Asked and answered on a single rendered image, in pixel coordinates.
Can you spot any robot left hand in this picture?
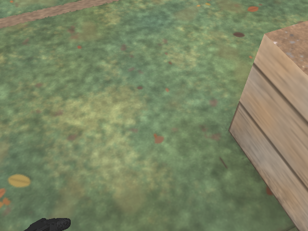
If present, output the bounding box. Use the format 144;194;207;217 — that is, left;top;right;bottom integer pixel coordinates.
24;218;71;231

